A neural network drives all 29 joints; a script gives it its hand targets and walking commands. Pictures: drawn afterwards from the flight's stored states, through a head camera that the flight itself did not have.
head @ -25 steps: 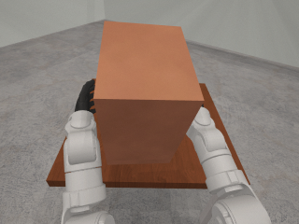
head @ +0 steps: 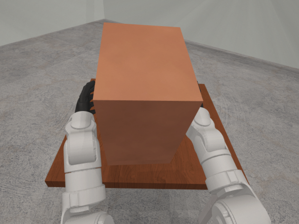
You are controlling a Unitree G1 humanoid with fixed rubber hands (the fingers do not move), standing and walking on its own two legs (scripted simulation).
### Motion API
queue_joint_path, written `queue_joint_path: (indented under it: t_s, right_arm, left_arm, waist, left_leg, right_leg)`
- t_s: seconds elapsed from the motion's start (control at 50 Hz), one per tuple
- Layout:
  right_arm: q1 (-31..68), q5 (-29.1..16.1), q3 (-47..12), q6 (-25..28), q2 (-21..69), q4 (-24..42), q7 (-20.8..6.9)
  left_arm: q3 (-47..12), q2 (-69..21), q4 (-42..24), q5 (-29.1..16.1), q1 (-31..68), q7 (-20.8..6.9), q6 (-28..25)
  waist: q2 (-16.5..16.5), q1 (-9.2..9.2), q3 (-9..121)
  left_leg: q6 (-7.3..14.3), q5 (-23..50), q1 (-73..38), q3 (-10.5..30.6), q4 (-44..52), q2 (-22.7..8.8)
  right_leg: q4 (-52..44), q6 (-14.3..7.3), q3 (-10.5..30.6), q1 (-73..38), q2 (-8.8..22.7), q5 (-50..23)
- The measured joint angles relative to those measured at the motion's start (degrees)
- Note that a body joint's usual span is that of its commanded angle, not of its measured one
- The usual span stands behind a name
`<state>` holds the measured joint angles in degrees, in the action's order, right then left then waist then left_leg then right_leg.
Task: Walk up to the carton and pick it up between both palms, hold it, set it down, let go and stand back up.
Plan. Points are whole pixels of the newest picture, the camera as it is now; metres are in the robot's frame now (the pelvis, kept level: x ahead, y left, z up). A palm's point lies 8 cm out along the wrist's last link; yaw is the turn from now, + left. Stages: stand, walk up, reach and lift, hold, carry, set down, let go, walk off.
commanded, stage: hold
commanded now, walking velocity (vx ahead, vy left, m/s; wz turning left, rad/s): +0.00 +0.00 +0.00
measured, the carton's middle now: (141, 101) +0.38 +0.00 +0.18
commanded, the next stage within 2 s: none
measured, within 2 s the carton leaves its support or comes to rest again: neither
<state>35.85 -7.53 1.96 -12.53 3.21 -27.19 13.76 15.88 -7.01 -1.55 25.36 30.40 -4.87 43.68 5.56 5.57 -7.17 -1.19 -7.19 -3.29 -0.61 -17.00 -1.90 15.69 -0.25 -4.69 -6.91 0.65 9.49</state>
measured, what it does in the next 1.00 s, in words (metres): stands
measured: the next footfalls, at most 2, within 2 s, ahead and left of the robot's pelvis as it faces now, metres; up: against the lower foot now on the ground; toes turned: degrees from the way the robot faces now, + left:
none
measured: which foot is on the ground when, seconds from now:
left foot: down 0.00-1.00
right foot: down 0.00-1.00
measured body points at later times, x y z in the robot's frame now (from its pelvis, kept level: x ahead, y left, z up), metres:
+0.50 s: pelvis +0.00 +0.00 +0.00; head -0.04 +0.04 +0.45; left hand +0.36 +0.14 +0.18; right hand +0.36 -0.13 +0.18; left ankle +0.04 +0.13 -0.75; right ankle +0.01 -0.11 -0.75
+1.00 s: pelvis +0.00 +0.00 +0.00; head -0.04 +0.04 +0.45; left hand +0.36 +0.14 +0.17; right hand +0.37 -0.13 +0.19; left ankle +0.04 +0.13 -0.75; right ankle +0.01 -0.11 -0.75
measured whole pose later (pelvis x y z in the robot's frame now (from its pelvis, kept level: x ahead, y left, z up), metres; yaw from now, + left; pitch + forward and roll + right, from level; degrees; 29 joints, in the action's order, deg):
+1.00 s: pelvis +0.00 +0.00 +0.00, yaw +0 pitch -13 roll +0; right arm 34.7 -8.0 0.9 -12.8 2.9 -25.6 14.1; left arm 15.7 -7.4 -3.0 24.8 29.0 -4.7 44.0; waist 5.6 5.8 -7.3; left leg -1.1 -7.7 -3.5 -0.9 -17.3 -1.9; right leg 15.7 -0.2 -4.9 -7.2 0.7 9.9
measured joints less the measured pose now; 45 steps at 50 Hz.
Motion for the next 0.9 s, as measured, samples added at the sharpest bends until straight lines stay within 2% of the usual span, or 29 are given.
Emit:
queue_joint_path:
  t_s: [0.32, 0.74, 0.9]
  right_arm:
    - [-1.57, -1.04, -1.36, -0.38, -0.31, 3.38, 0.31]
    - [0.66, 0.86, 0.79, 0.06, 0.14, -0.50, -0.31]
    - [-0.78, -0.35, -0.74, 0.02, -0.18, 1.37, 0.19]
  left_arm:
    - [-1.01, -0.07, -3.44, -1.03, -2.01, 0.48, 0.48]
    - [0.69, -0.20, 0.88, -0.45, 0.98, 0.30, 0.04]
    - [-0.09, -0.28, -1.17, -0.79, -1.14, 0.34, -0.06]
  waist:
    - [-0.14, 0.29, 0.00]
    - [-0.20, -0.14, 0.13]
    - [0.05, 0.36, 0.26]
  left_leg:
    - [0.05, -0.51, 0.46, 0.10, -0.71, -0.04]
    - [0.09, 0.40, 0.67, -0.12, 0.37, 0.12]
    - [0.00, -0.25, 0.36, 0.00, -0.11, -0.03]
  right_leg:
    - [-0.07, 0.05, -0.24, 0.03, -0.03, 0.15]
    - [0.23, -0.03, -0.28, 0.88, 0.17, -0.01]
    - [-0.25, -0.04, -0.47, 0.07, 0.01, 0.18]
